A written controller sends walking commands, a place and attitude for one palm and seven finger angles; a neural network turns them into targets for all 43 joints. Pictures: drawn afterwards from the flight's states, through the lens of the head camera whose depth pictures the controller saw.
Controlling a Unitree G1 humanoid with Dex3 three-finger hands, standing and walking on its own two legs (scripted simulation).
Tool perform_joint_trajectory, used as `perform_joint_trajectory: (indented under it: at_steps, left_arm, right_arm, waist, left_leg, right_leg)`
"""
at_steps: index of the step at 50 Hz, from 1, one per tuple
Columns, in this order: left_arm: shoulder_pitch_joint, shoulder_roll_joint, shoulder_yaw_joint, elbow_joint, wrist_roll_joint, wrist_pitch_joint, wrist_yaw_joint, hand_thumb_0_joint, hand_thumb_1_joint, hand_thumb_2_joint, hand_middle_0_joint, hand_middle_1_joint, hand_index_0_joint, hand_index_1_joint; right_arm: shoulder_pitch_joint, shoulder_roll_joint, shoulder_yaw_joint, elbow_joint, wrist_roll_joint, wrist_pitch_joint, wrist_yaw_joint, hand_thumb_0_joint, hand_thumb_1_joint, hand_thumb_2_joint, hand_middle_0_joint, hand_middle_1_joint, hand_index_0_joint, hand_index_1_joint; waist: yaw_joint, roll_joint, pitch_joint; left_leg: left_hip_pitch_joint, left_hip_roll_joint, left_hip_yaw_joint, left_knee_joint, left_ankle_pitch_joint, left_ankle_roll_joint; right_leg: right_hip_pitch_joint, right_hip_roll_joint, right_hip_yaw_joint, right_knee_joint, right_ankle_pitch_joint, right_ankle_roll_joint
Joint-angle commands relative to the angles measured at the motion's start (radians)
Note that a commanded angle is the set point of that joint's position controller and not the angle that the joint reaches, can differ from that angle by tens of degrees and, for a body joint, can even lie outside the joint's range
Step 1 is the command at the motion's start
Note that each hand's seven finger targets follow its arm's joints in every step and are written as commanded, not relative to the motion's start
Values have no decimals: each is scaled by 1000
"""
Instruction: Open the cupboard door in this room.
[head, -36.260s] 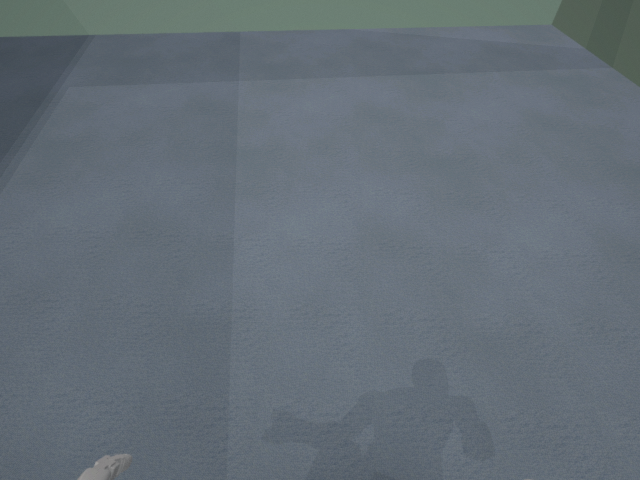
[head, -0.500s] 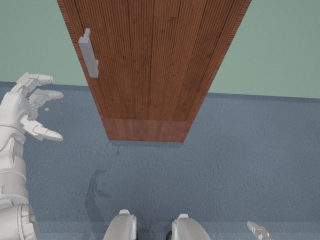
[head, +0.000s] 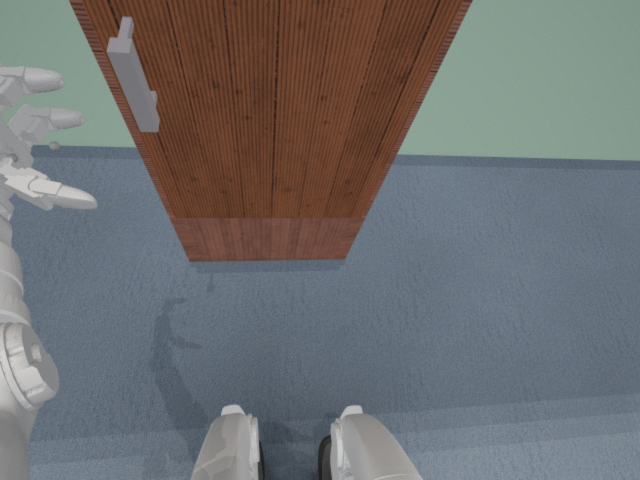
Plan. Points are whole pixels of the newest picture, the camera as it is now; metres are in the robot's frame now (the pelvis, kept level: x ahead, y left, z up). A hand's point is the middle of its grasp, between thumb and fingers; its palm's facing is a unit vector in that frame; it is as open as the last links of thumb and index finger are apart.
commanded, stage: move the hooked fingers beside the handle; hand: left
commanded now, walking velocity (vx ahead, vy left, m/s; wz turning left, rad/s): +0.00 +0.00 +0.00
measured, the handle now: (138, 77) +0.60 +0.21 +0.06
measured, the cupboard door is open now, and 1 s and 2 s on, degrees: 0 0 0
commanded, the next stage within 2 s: slide the fingers in behind the handle in 1.18 s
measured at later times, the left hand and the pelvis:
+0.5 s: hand (72, 97) +0.55 +0.27 +0.07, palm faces +0.01 -1.00 -0.03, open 13.9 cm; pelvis +0.00 +0.00 -0.01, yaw -2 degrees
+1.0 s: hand (77, 107) +0.55 +0.27 +0.06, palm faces +0.01 -1.00 -0.01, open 14.0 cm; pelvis +0.01 +0.00 -0.01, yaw -1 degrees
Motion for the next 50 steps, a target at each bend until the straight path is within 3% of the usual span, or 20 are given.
perform_joint_trajectory:
  at_steps: [1, 4, 7, 8, 10, 14, 15, 17, 18, 21, 24, 25, 30, 31, 33, 38, 43, 46, 48, 50]
  left_arm:
    - [-433, 329, 21, -154, 4, -36, 8, 0, -500, 300, -300, -1200, -300, -1200]
    - [-484, 378, 42, -151, 13, -34, 17, 0, -500, 300, -300, -1200, -300, -1200]
    - [-541, 364, 24, -145, 18, -39, 22, 0, -500, 300, -300, -1200, -300, -1200]
    - [-548, 405, 46, -125, 25, -37, 24, 0, -500, 300, -300, -1200, -300, -1200]
    - [-578, 425, 42, -102, 36, -25, 25, 0, -500, 300, -300, -1200, -300, -1200]
    - [-603, 450, 42, -94, 57, -7, 23, 0, -500, 300, -300, -1200, -300, -1200]
    - [-598, 477, 60, -80, 64, -1, 23, 0, -500, 300, -300, -1200, -300, -1200]
    - [-625, 474, 47, -72, 66, 9, 21, 0, -500, 300, -300, -1200, -300, -1200]
    - [-638, 506, 66, -77, 73, 12, 22, 0, -500, 300, -300, -1200, -300, -1200]
    - [-616, 473, 48, -81, 78, 18, 23, 0, -500, 300, -300, -1200, -300, -1200]
    - [-558, 485, 68, -110, 72, 16, 16, 0, -500, 300, -300, -1200, -300, -1200]
    - [-568, 458, 56, -112, 64, 20, 15, 0, -500, 300, -300, -1200, -300, -1200]
    - [-549, 509, 105, -146, 58, 21, 19, 0, -500, 300, -300, -1200, -300, -1200]
    - [-560, 479, 79, -149, 57, 17, 22, 0, -500, 300, -300, -1200, -300, -1200]
    - [-572, 513, 102, -183, 65, -1, 29, 0, -500, 300, -300, -1200, -300, -1200]
    - [-577, 403, 25, -147, 56, -3, 26, 0, -500, 300, -300, -1200, -300, -1200]
    - [-567, 372, -2, -77, 53, 26, 19, 0, -500, 300, -300, -1200, -300, -1200]
    - [-593, 440, 38, -82, 59, 20, 32, 0, -500, 300, -300, -1200, -300, -1200]
    - [-624, 453, 41, -143, 68, -8, 42, 0, -500, 300, -300, -1200, -300, -1200]
    - [-607, 465, 58, -178, 72, -31, 50, 0, -500, 300, -300, -1200, -300, -1200]
  right_arm:
    - [167, -204, -66, -50, -3, -1, -18, 0, -900, -900, 200, 300, 200, 300]
    - [182, -213, -64, -50, -6, 8, -21, 0, -900, -900, 200, 300, 200, 300]
    - [192, -209, -59, -46, -11, 10, -20, 0, -900, -900, 200, 300, 200, 300]
    - [199, -215, -55, -41, -12, 16, -19, 0, -900, -900, 200, 300, 200, 300]
    - [204, -216, -51, -41, -11, 22, -21, 0, -900, -900, 200, 300, 200, 300]
    - [225, -216, -46, -42, -16, 36, -14, 0, -900, -900, 200, 300, 200, 300]
    - [233, -218, -44, -44, -18, 41, -14, 0, -900, -900, 200, 300, 200, 300]
    - [239, -218, -40, -48, -17, 45, -14, 0, -900, -900, 200, 300, 200, 300]
    - [244, -221, -40, -46, -19, 50, -15, 0, -900, -900, 200, 300, 200, 300]
    - [255, -217, -41, -49, -23, 57, -6, 0, -900, -900, 200, 300, 200, 300]
    - [262, -218, -45, -55, -24, 69, -1, 0, -900, -900, 200, 300, 200, 300]
    - [259, -214, -47, -52, -24, 72, 1, 0, -900, -900, 200, 300, 200, 300]
    - [261, -213, -51, -55, -21, 79, 2, 0, -900, -900, 200, 300, 200, 300]
    - [257, -208, -49, -55, -19, 78, 5, 0, -900, -900, 200, 300, 200, 300]
    - [261, -212, -51, -49, -23, 78, 6, 0, -900, -900, 200, 300, 200, 300]
    - [259, -205, -54, -32, -21, 81, 7, 0, -900, -900, 200, 300, 200, 300]
    - [257, -208, -49, -32, -20, 84, 1, 0, -900, -900, 200, 300, 200, 300]
    - [249, -210, -44, -44, -20, 80, -5, 0, -900, -900, 200, 300, 200, 300]
    - [250, -208, -45, -46, -24, 78, -1, 0, -900, -900, 200, 300, 200, 300]
    - [249, -206, -50, -45, -29, 78, 6, 0, -900, -900, 200, 300, 200, 300]
  waist:
    - [-12, 208, -438]
    - [-25, 196, -477]
    - [-41, 235, -491]
    - [-41, 230, -496]
    - [-58, 215, -491]
    - [-57, 274, -532]
    - [-56, 245, -536]
    - [-73, 251, -531]
    - [-67, 266, -540]
    - [-63, 284, -557]
    - [-46, 291, -588]
    - [-56, 277, -572]
    - [-42, 249, -572]
    - [-50, 258, -548]
    - [-42, 305, -563]
    - [-71, 305, -520]
    - [-84, 259, -479]
    - [-78, 233, -485]
    - [-66, 311, -543]
    - [-53, 329, -585]
  left_leg:
    - [487, 6, -125, -132, 386, -27]
    - [486, 7, -129, -119, 396, -23]
    - [495, 9, -134, -100, 419, -24]
    - [484, 12, -135, -97, 410, -25]
    - [446, 10, -129, -83, 405, -17]
    - [474, 13, -130, -67, 460, -20]
    - [453, 13, -131, -64, 457, -18]
    - [447, 13, -132, -56, 472, -15]
    - [458, 17, -134, -56, 483, -19]
    - [486, 19, -143, -58, 505, -23]
    - [524, 23, -144, -65, 554, -28]
    - [508, 21, -138, -63, 535, -22]
    - [468, 16, -122, -68, 521, -14]
    - [465, 16, -119, -72, 501, -13]
    - [517, 21, -129, -72, 543, -22]
    - [558, 24, -139, -77, 546, -25]
    - [520, 20, -138, -79, 512, -20]
    - [438, 13, -123, -63, 471, -11]
    - [514, 16, -132, -57, 544, -24]
    - [565, 22, -144, -53, 590, -34]
  right_leg:
    - [33, 19, 27, -112, 211, -16]
    - [33, 22, 30, -107, 218, -15]
    - [-5, 22, 28, -94, 223, -16]
    - [-1, 24, 28, -94, 217, -14]
    - [10, 24, 33, -91, 230, -11]
    - [-8, 27, 29, -80, 258, -12]
    - [11, 28, 29, -79, 263, -11]
    - [-1, 31, 28, -72, 277, -11]
    - [-5, 31, 26, -74, 277, -10]
    - [-17, 34, 20, -74, 275, -12]
    - [-2, 36, 17, -76, 300, -13]
    - [2, 37, 20, -84, 306, -10]
    - [64, 41, 26, -89, 331, -8]
    - [55, 42, 27, -96, 320, -8]
    - [31, 42, 23, -91, 317, -14]
    - [-23, 42, 18, -106, 297, -14]
    - [-35, 40, 14, -108, 285, -12]
    - [13, 38, 25, -95, 294, -10]
    - [-10, 37, 24, -79, 313, -16]
    - [-13, 39, 19, -74, 319, -19]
